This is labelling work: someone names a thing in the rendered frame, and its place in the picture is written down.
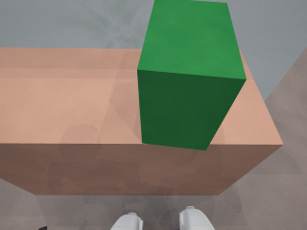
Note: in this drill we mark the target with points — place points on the robot thigh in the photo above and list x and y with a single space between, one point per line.
194 219
128 222

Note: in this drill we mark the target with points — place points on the carton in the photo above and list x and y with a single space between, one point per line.
189 73

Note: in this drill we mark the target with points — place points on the left robot thigh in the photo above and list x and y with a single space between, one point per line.
128 222

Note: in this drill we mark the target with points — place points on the right robot thigh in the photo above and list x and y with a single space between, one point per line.
194 219

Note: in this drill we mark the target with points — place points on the pedestal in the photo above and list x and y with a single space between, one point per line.
70 126

